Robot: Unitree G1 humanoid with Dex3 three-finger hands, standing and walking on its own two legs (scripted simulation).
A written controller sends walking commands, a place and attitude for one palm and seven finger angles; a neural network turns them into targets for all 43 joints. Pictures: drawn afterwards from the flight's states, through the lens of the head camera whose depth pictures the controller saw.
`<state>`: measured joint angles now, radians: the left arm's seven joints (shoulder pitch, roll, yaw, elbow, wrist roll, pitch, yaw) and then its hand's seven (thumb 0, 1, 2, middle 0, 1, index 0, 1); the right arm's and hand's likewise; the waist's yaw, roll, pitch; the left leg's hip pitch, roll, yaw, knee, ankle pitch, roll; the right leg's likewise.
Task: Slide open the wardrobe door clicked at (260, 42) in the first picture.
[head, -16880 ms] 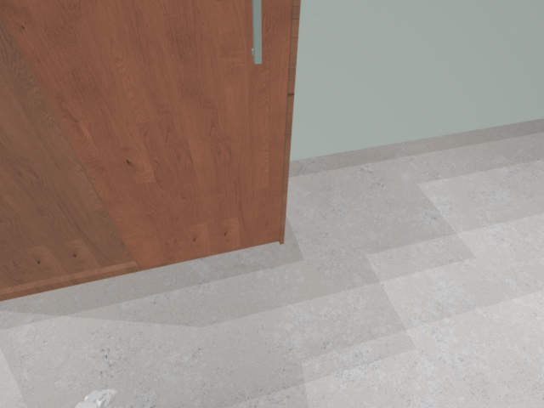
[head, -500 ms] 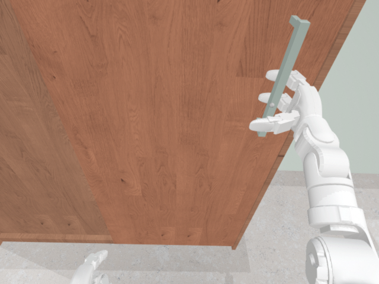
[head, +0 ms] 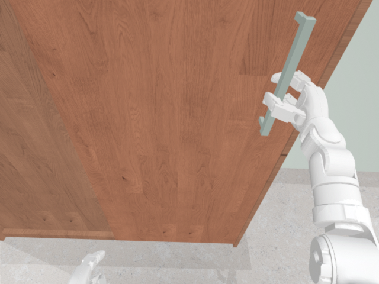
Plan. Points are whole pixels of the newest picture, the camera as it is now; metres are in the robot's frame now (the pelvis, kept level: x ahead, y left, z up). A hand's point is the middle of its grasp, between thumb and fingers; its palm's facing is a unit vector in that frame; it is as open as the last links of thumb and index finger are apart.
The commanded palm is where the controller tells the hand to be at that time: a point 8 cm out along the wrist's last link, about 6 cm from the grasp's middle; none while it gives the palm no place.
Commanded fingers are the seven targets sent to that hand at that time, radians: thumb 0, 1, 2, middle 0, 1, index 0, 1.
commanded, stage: grip the handle and tug to test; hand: right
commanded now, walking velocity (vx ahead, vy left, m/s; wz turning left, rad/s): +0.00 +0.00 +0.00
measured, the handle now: (279, 82) +0.47 -0.13 +0.23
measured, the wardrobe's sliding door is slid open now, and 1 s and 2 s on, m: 0.00 0.00 0.00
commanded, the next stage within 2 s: tug the door sideways, standing still in 0.80 s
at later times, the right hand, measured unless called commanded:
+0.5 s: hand (271, 103) +0.42 -0.11 +0.22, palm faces -0.07 +1.00 +0.02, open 5.2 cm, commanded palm +0.38 -0.17 +0.22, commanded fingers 0.00 -0.90 -0.90 0.45 1.40 0.45 1.40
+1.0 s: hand (270, 106) +0.41 -0.11 +0.21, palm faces -0.04 +1.00 -0.02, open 5.8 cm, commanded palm +0.38 -0.15 +0.22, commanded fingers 0.00 -0.90 -0.90 0.45 1.40 0.45 1.40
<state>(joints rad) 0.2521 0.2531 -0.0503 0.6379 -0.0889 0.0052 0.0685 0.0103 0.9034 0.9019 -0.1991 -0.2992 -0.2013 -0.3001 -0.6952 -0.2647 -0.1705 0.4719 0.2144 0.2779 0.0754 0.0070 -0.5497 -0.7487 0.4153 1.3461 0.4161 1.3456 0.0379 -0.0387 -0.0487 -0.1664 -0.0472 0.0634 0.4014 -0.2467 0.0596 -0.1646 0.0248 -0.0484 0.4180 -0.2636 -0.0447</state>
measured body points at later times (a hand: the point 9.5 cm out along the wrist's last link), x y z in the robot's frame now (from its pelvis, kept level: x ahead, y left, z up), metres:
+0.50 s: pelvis +0.00 -0.01 +0.00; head -0.01 +0.01 +0.45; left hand +0.14 +0.23 -0.10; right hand +0.42 -0.16 +0.22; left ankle -0.02 +0.08 -0.74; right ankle -0.03 -0.09 -0.74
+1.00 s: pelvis +0.04 +0.00 +0.00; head +0.02 +0.02 +0.45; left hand +0.20 +0.25 -0.09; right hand +0.41 -0.16 +0.22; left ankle -0.02 +0.08 -0.74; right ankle -0.03 -0.09 -0.74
